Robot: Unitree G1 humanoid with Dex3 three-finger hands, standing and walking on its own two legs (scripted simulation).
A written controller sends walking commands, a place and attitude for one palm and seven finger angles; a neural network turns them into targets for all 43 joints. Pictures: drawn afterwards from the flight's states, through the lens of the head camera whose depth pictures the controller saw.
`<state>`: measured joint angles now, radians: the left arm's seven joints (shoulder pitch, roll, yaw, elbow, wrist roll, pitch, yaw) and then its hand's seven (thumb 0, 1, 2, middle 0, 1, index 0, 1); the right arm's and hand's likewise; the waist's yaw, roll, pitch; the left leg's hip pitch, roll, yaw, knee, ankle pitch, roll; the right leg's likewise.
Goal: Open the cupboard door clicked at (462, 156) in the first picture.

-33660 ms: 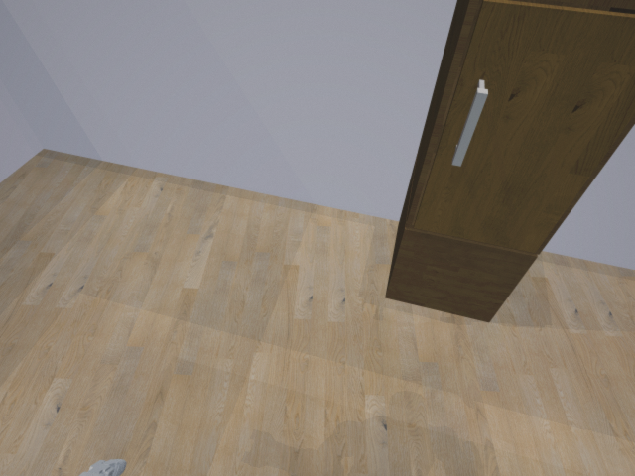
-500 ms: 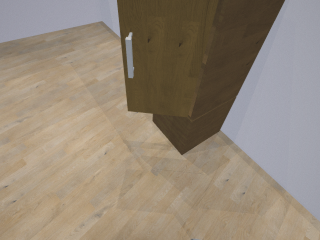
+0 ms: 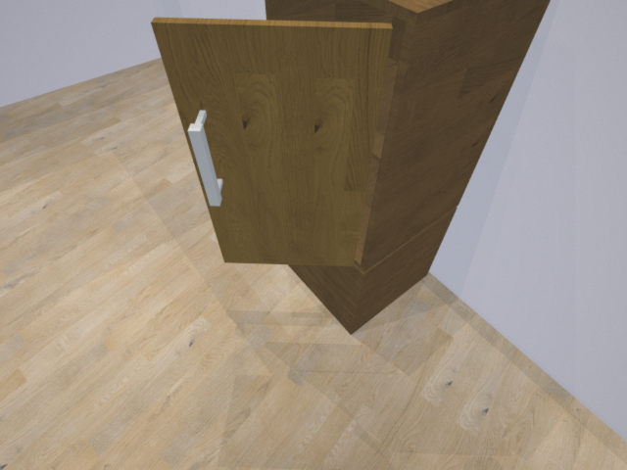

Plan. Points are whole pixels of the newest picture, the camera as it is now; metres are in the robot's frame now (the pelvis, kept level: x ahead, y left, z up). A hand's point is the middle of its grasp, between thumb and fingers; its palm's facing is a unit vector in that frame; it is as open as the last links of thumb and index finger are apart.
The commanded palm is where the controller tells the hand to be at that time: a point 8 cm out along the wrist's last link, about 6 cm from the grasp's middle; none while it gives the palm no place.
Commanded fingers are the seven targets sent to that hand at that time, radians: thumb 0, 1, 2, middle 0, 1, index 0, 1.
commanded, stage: come to a stop and stand still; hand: left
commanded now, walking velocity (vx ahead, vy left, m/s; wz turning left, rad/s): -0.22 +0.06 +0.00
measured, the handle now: (209, 160) +0.60 +0.21 +0.02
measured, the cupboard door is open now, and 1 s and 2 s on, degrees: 50 50 50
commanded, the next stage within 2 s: look again from close up in 1.42 s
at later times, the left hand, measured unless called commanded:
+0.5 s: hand out of the picture +0.05 +0.19 -0.17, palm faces +0.00 -0.96 -0.28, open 7.4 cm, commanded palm none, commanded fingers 0.00 0.90 0.90 -0.20 -0.30 -0.20 -0.30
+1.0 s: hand out of the picture +0.08 +0.18 -0.18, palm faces -0.04 -0.98 -0.21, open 7.4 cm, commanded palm none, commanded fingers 0.00 0.90 0.90 -0.20 -0.30 -0.20 -0.30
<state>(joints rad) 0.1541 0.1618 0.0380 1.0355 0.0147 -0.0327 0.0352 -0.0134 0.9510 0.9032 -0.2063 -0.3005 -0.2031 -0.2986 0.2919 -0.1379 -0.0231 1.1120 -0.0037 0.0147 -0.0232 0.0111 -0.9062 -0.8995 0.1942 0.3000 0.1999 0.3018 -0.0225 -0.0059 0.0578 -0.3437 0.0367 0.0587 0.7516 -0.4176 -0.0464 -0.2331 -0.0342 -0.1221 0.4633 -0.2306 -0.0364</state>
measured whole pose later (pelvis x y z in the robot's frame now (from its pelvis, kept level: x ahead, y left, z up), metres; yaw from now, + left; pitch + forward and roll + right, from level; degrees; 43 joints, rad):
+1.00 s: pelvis +0.04 -0.01 -0.01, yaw -2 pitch +0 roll +0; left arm 0.26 0.20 -0.01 1.02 0.01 0.00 0.03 0.01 0.91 0.90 -0.20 -0.30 -0.20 -0.30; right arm 0.27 -0.17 0.01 1.07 -0.02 0.00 -0.02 0.01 -0.91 -0.90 0.19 0.30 0.20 0.30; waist -0.02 -0.03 0.02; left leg -0.25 0.06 0.08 0.53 -0.28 -0.02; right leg -0.15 0.03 -0.03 0.51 -0.36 -0.04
